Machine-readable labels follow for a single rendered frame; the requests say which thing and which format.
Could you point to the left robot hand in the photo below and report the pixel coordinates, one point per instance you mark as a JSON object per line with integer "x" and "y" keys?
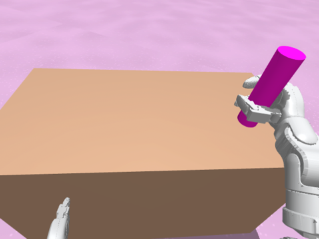
{"x": 59, "y": 228}

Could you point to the can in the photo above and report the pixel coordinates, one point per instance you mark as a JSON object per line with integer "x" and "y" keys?
{"x": 279, "y": 71}

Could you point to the right robot hand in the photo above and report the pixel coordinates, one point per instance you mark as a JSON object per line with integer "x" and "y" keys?
{"x": 289, "y": 103}

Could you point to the right robot arm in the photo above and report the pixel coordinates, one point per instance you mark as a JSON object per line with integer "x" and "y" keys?
{"x": 298, "y": 145}

